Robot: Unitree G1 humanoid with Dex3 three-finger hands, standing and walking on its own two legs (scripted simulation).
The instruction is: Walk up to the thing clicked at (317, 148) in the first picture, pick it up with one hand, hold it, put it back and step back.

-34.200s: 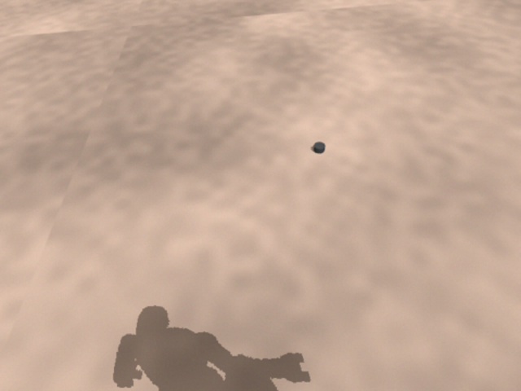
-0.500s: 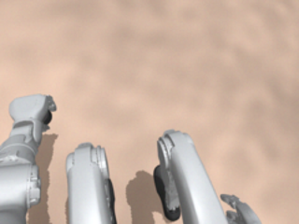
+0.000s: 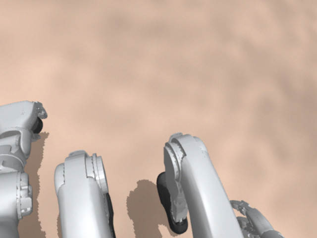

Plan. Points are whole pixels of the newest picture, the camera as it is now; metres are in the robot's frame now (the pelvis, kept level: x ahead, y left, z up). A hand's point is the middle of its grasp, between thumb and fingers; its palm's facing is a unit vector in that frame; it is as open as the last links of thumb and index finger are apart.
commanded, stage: rest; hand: left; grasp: from above
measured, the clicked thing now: (27, 124) +0.42 +0.31 -0.23
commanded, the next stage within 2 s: open in 1.36 s
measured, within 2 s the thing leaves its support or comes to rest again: rests again in 0.92 s
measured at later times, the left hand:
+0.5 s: hand (35, 128) +0.41 +0.30 -0.25, palm faces -0.45 -0.14 -0.88, open 7.3 cm
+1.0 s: hand (41, 127) +0.42 +0.29 -0.27, palm faces -0.45 -0.13 -0.89, open 7.3 cm
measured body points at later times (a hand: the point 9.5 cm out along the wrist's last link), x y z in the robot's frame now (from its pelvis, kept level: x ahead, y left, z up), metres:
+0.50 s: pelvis +0.00 +0.00 -0.02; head +0.25 +0.09 +0.34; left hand +0.43 +0.30 -0.19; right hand +0.06 -0.26 -0.12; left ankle +0.08 +0.13 -0.29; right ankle +0.09 -0.11 -0.29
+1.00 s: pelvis +0.00 +0.01 -0.03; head +0.26 +0.11 +0.32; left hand +0.44 +0.29 -0.22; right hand +0.05 -0.26 -0.11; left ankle +0.08 +0.13 -0.29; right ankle +0.09 -0.11 -0.29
